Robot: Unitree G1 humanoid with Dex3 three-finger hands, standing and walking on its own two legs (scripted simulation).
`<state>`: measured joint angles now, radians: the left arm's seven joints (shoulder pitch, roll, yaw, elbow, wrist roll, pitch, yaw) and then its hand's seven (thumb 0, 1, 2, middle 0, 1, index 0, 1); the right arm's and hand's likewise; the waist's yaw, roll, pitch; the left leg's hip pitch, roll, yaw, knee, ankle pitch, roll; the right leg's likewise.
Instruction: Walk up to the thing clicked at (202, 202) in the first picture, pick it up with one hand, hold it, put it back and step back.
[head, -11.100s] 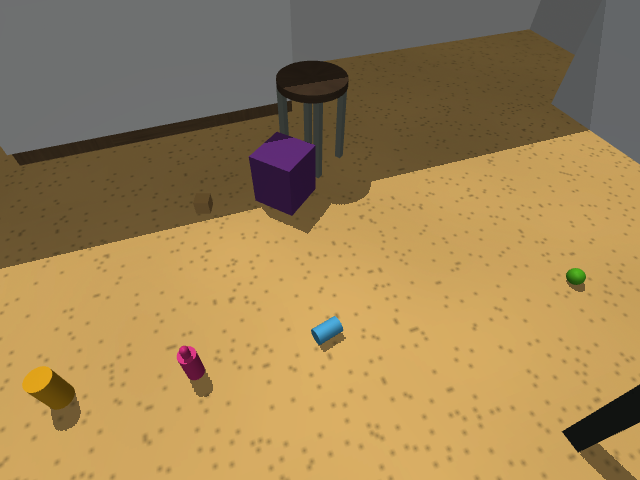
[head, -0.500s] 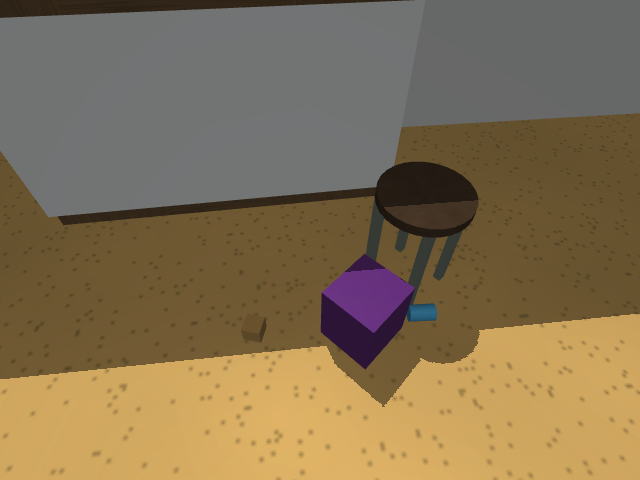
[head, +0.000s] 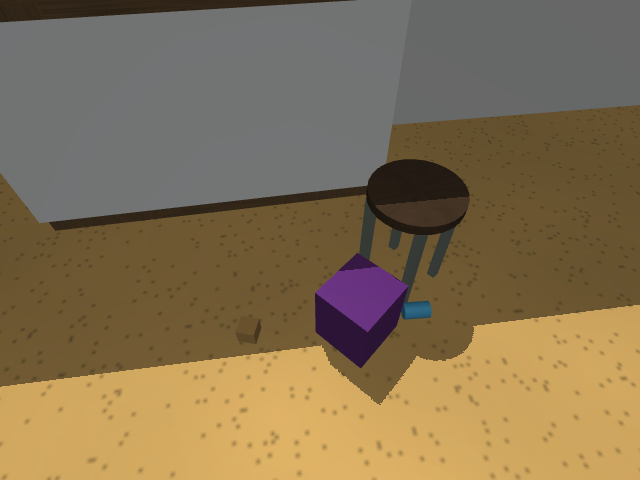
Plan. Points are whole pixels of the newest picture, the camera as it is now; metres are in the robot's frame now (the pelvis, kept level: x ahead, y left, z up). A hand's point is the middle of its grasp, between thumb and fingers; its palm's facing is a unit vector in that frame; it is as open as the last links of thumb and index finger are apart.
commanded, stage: stand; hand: left
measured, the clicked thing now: (248, 329) +0.72 +0.25 -0.75
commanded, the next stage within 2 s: walk up in 0.18 s
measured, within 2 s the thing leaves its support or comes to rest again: neither
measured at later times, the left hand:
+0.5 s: hand out of the picture +0.06 +0.34 -0.18, palm faces +0.04 -0.93 -0.36, open 7.4 cm
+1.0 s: hand (140, 365) +0.34 +0.31 -0.15, palm faces -0.08 -0.92 -0.39, open 7.4 cm
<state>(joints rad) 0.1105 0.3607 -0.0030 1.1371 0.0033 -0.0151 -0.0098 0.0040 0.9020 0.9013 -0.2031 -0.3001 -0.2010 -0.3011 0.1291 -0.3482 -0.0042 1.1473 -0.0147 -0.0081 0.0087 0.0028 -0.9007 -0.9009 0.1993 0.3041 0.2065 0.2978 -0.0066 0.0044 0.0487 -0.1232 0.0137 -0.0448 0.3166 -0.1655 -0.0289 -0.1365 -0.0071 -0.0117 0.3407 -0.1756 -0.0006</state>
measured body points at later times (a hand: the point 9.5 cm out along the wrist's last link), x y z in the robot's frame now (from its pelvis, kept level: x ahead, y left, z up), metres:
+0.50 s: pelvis +0.06 +0.05 -0.02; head +0.07 +0.07 +0.43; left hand +0.06 +0.39 -0.15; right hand +0.14 -0.28 -0.12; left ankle +0.13 +0.18 -0.75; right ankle +0.01 -0.11 -0.75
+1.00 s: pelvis +0.23 +0.04 -0.03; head +0.26 +0.02 +0.42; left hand +0.34 +0.35 -0.13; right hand +0.25 -0.28 -0.15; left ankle +0.13 +0.17 -0.74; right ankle +0.31 -0.08 -0.75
